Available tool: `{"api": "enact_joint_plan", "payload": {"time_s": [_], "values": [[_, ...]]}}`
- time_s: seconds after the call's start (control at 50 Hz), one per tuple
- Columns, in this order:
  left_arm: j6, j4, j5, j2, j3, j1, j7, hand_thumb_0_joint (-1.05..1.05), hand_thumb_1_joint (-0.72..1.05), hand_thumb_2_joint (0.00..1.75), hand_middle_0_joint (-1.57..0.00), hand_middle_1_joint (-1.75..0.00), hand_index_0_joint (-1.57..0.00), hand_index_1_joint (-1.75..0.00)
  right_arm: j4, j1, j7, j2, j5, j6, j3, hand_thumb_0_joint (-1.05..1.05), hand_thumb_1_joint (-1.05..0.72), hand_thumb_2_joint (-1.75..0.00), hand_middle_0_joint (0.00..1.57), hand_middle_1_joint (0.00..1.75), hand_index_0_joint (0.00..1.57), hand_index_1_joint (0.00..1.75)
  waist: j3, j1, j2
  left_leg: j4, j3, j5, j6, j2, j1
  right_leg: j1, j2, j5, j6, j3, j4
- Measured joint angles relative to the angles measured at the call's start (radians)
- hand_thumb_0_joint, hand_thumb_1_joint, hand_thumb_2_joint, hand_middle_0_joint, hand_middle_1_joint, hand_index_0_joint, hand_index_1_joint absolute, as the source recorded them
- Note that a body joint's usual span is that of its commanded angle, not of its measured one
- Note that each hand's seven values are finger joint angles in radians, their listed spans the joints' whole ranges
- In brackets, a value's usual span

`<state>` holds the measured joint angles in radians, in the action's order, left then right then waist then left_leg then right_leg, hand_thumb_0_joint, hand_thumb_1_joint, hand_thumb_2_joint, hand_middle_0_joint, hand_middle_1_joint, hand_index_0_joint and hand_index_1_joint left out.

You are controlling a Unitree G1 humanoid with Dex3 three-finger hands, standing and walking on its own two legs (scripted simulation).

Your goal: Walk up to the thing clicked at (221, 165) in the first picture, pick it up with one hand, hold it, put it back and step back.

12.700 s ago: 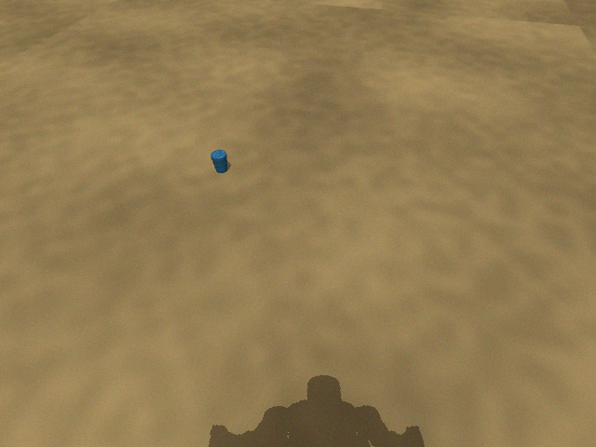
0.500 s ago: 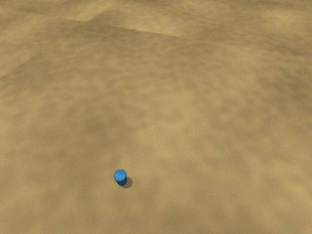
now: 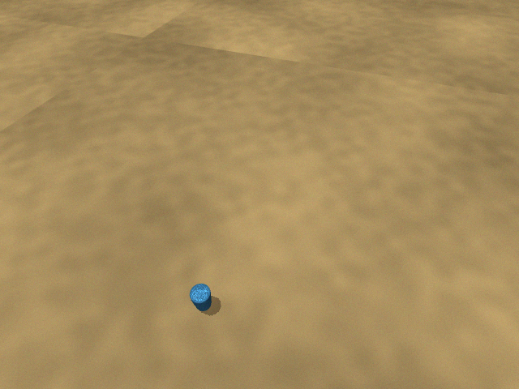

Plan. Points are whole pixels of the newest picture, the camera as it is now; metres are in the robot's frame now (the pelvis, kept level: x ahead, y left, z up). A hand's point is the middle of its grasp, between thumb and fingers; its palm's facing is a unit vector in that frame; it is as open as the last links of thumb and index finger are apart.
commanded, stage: stand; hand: left
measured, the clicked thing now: (201, 298) +0.58 +0.25 -0.73
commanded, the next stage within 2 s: walk up in 0.52 s
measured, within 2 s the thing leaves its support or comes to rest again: neither
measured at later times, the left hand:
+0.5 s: hand out of the picture +0.08 +0.25 -0.15, palm faces -0.03 -0.94 -0.35, open 7.4 cm
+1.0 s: hand out of the picture +0.11 +0.23 -0.14, palm faces +0.00 -0.91 -0.41, open 7.4 cm
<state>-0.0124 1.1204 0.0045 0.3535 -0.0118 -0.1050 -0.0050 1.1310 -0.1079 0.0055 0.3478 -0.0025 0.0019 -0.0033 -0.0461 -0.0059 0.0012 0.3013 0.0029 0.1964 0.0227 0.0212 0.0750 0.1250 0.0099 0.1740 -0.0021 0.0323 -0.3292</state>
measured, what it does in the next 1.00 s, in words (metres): walks ahead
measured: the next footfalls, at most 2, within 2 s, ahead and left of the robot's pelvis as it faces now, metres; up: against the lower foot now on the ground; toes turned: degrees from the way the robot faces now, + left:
left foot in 1.18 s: +0.30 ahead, +0.09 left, +0.00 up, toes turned +1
right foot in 1.52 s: +0.20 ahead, -0.14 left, +0.00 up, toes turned +0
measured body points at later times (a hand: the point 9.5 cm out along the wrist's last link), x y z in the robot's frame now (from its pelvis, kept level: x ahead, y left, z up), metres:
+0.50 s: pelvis +0.00 +0.00 +0.00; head +0.01 +0.00 +0.45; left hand +0.08 +0.30 -0.13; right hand +0.07 -0.30 -0.13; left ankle -0.02 +0.13 -0.75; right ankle +0.00 -0.12 -0.75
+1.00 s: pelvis +0.10 -0.05 -0.01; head +0.12 -0.07 +0.44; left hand +0.11 +0.27 -0.11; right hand +0.14 -0.37 -0.14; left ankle +0.13 +0.10 -0.69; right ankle +0.05 -0.13 -0.75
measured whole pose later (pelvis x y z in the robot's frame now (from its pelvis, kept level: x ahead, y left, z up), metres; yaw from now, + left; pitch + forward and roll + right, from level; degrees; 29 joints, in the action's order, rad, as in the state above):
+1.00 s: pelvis +0.10 -0.05 -0.01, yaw -2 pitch -3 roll +0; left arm -0.06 0.95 0.01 0.36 0.06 -0.34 -0.02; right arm 0.94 -0.26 0.04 0.42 -0.01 -0.01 -0.07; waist -0.12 0.02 0.06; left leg 0.95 0.10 0.35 -0.02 -0.01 0.43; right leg 0.05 0.04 0.28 -0.05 -0.02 -0.38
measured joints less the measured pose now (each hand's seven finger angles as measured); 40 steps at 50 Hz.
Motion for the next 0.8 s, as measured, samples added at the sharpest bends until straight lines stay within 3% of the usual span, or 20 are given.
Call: {"api": "enact_joint_plan", "payload": {"time_s": [0.52, 0.6, 0.64, 0.66, 0.72, 0.76, 0.78, 0.8], "values": [[0.002, 0.001, 0.001, 0.0, 0.005, -0.007, -0.001, 0.01, 0.9, 0.9, -0.21, -0.3, -0.2, -0.3, -0.007, -0.008, -0.003, 0.0, 0.0, -0.001, 0.0, 0.01, -0.91, -0.9, 0.21, 0.3, 0.21, 0.3, -0.002, 0.002, 0.001, -0.004, 0.001, -0.002, 0.001, 0.001, -0.008, -0.007, 0.0, 0.0, -0.002, -0.002, 0.001], [0.006, -0.035, 0.017, 0.007, 0.04, -0.05, -0.028, 0.01, 0.9, 0.9, -0.21, -0.3, -0.2, -0.3, -0.05, -0.058, 0.016, 0.003, -0.019, 0.012, -0.026, 0.01, -0.9, -0.9, 0.21, 0.3, 0.21, 0.3, 0.019, 0.008, -0.007, 0.083, -0.006, 0.122, -0.036, -0.006, 0.01, 0.032, 0.002, 0.161, -0.028, 0.01, -0.126], [0.013, -0.046, 0.022, 0.017, 0.055, -0.076, -0.037, 0.01, 0.9, 0.9, -0.21, -0.3, -0.2, -0.3, -0.071, -0.09, 0.022, 0.007, -0.025, 0.019, -0.038, 0.01, -0.9, -0.9, 0.21, 0.3, 0.21, 0.3, 0.034, 0.007, -0.013, 0.087, -0.014, 0.114, -0.044, -0.007, 0.008, 0.074, 0.003, 0.234, -0.034, 0.007, -0.229], [0.015, -0.052, 0.023, 0.023, 0.061, -0.086, -0.04, 0.01, 0.9, 0.9, -0.21, -0.3, -0.2, -0.3, -0.08, -0.102, 0.023, 0.01, -0.028, 0.024, -0.044, 0.01, -0.9, -0.9, 0.21, 0.3, 0.21, 0.3, 0.031, 0.005, -0.012, 0.082, -0.017, 0.077, -0.046, -0.003, 0.002, 0.098, 0.003, 0.249, -0.033, -0.002, -0.288], [0.012, -0.073, 0.023, 0.045, 0.075, -0.103, -0.049, 0.01, 0.9, 0.9, -0.21, -0.3, -0.2, -0.3, -0.101, -0.134, 0.023, 0.016, -0.033, 0.031, -0.058, 0.01, -0.9, -0.9, 0.21, 0.3, 0.21, 0.3, 0.004, -0.001, -0.025, 0.083, -0.025, 0.094, -0.025, -0.002, -0.021, 0.141, -0.02, 0.281, -0.037, -0.012, -0.339], [-0.001, -0.09, 0.022, 0.05, 0.083, -0.114, -0.055, 0.01, 0.9, 0.9, -0.21, -0.3, -0.2, -0.3, -0.111, -0.152, 0.027, 0.031, -0.034, 0.021, -0.064, 0.01, -0.9, -0.9, 0.21, 0.3, 0.21, 0.3, -0.019, 0.001, -0.016, 0.12, -0.026, 0.131, -0.015, 0.011, -0.026, 0.129, -0.031, 0.198, -0.033, -0.023, -0.267], [-0.014, -0.097, 0.023, 0.046, 0.087, -0.118, -0.054, 0.01, 0.9, 0.9, -0.21, -0.3, -0.2, -0.3, -0.113, -0.157, 0.027, 0.042, -0.032, 0.012, -0.067, 0.01, -0.9, -0.9, 0.21, 0.3, 0.21, 0.3, -0.033, 0.0, 0.006, 0.181, -0.016, 0.166, -0.027, 0.03, -0.012, 0.109, -0.017, 0.102, -0.028, -0.04, -0.242], [-0.027, -0.106, 0.026, 0.039, 0.092, -0.125, -0.049, 0.01, 0.9, 0.9, -0.21, -0.3, -0.2, -0.3, -0.113, -0.16, 0.024, 0.051, -0.029, 0.0, -0.069, 0.01, -0.9, -0.9, 0.21, 0.3, 0.21, 0.3, -0.044, 0.001, 0.027, 0.291, 0.012, 0.217, -0.038, 0.038, 0.025, 0.098, 0.0, 0.091, -0.03, -0.054, -0.242]]}}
